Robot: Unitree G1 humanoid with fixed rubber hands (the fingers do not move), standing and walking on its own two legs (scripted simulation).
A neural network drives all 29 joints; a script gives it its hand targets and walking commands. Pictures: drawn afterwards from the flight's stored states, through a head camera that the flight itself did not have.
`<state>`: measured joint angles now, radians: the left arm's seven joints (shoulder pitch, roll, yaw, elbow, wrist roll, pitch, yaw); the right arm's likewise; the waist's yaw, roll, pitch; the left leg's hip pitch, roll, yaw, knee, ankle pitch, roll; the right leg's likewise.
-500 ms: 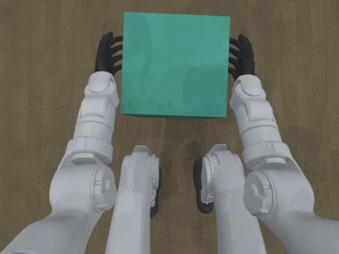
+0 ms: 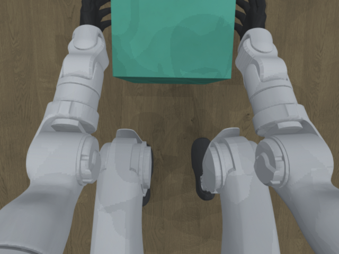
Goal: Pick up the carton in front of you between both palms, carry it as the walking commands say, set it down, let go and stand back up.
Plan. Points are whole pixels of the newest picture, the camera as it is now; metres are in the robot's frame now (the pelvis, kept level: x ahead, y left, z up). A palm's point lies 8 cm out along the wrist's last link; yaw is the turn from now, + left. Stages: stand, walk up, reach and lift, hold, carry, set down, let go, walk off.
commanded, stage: set down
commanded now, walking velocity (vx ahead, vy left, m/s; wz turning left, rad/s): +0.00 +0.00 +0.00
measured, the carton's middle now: (171, 37) +0.52 +0.01 -0.23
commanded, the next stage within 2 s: none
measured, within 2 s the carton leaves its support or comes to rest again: rests again in 0.30 s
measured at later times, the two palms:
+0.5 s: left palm (96, 31) +0.52 +0.16 -0.17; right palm (249, 33) +0.52 -0.14 -0.16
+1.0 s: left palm (95, 31) +0.52 +0.17 -0.17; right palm (251, 33) +0.52 -0.15 -0.17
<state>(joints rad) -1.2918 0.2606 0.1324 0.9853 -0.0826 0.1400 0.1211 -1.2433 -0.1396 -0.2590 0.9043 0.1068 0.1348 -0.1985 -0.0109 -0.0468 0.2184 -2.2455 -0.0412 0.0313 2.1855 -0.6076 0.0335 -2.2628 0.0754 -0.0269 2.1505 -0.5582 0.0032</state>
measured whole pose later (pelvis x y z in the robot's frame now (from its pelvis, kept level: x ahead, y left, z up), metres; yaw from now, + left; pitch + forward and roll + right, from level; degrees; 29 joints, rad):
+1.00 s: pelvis -0.01 +0.00 -0.02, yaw +0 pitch +34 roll -1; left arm -1.41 0.26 0.30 1.12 0.12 0.12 -0.03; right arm -1.38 -0.20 -0.41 1.10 -0.04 0.10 -0.05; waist 0.00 -0.05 0.32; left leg -2.26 -0.05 0.02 2.24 -0.57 0.03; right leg -2.27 0.08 -0.03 2.20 -0.53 0.01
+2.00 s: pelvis +0.01 +0.00 +0.15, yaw +1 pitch +46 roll -1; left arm -1.08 0.36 0.22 0.85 -0.08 0.14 -0.02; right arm -1.00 -0.19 -0.24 0.72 0.09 0.15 -0.12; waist -0.02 0.00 -0.04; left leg -1.95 -0.07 -0.01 1.66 -0.51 0.01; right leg -1.95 0.07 0.00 1.64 -0.48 0.00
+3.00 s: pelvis +0.12 +0.00 +0.38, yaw +2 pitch +18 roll +0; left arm 0.01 0.20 0.10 0.55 0.01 -0.03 -0.03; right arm 0.05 -0.18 -0.07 0.52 0.01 -0.02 0.04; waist -0.02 -0.01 -0.06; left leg -0.60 -0.05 -0.05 0.59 -0.30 0.02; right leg -0.61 0.05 0.05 0.59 -0.28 -0.02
